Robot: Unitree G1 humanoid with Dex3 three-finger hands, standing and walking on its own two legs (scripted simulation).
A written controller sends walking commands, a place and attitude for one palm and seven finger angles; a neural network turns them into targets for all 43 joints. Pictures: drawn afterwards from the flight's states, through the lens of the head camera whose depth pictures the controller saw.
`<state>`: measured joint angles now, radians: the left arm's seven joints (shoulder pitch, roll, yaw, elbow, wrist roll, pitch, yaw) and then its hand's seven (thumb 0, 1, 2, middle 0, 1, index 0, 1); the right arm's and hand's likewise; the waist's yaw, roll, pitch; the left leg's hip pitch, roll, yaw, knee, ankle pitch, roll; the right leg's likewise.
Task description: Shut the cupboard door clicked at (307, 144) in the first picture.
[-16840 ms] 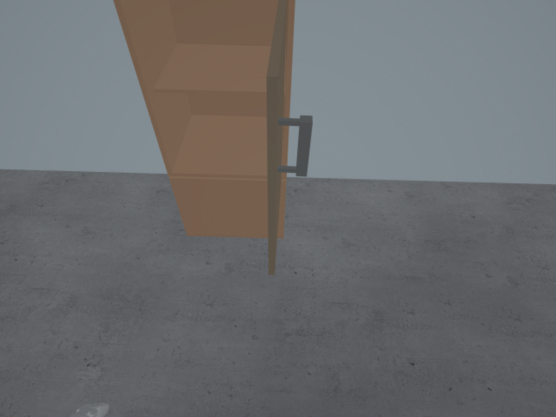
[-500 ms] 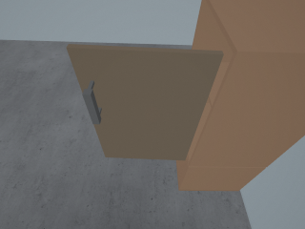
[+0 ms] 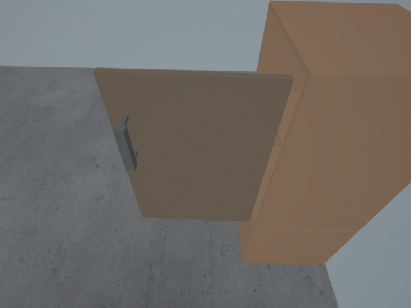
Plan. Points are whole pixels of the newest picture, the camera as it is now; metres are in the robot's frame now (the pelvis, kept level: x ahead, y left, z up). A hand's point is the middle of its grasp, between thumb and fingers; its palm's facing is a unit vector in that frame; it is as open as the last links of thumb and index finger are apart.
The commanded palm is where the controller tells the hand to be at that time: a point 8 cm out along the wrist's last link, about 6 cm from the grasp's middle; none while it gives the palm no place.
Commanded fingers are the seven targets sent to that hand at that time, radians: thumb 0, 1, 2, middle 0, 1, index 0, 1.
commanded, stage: raise the hand and make a fist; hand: left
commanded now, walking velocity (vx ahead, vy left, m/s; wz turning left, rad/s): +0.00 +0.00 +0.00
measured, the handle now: (128, 143) +0.46 +0.22 +0.05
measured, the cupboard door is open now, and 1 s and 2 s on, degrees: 88 88 88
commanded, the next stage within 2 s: none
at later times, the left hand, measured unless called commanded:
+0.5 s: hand out of the picture +0.13 +0.18 -0.07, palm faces +0.03 -1.00 +0.03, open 6.3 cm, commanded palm +0.11 +0.24 -0.04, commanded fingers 0.00 0.90 0.90 -0.57 -0.70 -0.57 -0.70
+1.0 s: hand (100, 277) +0.17 +0.20 +0.00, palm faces +0.06 -1.00 -0.04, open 3.9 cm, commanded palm +0.14 +0.25 +0.00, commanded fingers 0.00 0.90 0.90 -1.02 -1.20 -1.02 -1.20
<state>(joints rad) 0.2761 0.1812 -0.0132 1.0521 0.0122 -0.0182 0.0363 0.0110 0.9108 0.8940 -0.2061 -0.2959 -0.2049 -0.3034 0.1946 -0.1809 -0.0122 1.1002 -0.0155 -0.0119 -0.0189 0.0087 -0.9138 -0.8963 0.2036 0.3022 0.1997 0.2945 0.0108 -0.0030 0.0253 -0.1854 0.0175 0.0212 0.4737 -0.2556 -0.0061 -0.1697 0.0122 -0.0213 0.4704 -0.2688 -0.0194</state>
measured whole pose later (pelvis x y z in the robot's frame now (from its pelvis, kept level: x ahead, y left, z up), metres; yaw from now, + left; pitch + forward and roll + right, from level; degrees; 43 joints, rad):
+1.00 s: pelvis -0.02 +0.01 -0.08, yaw +2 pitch +12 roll -2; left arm 0.53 0.23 0.14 -0.18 -0.30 -0.33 -0.22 0.02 0.90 0.90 -0.85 -1.01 -0.85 -1.01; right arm 0.29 -0.23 0.00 0.52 0.03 -0.20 -0.06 0.02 -0.90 -0.90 0.21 0.30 0.20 0.30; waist 0.01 0.04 -0.13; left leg -0.81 0.01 -0.02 1.10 -0.51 0.01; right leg -0.75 0.00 -0.06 1.05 -0.51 0.00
